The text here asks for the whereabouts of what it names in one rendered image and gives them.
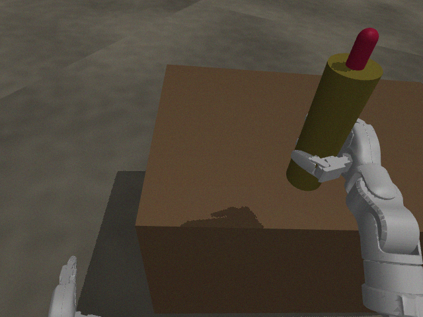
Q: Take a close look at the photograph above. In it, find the left robot hand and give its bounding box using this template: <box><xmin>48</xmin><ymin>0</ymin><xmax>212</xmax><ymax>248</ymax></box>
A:
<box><xmin>48</xmin><ymin>256</ymin><xmax>101</xmax><ymax>317</ymax></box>

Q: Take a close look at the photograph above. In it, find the bottle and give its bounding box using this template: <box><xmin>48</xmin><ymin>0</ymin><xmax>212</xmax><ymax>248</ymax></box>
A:
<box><xmin>286</xmin><ymin>28</ymin><xmax>383</xmax><ymax>191</ymax></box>

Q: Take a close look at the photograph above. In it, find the right robot hand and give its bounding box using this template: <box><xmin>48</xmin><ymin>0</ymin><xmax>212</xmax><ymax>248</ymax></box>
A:
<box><xmin>291</xmin><ymin>115</ymin><xmax>381</xmax><ymax>183</ymax></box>

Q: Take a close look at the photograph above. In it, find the right robot arm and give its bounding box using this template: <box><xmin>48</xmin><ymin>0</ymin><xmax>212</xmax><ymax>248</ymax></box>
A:
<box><xmin>344</xmin><ymin>164</ymin><xmax>423</xmax><ymax>317</ymax></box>

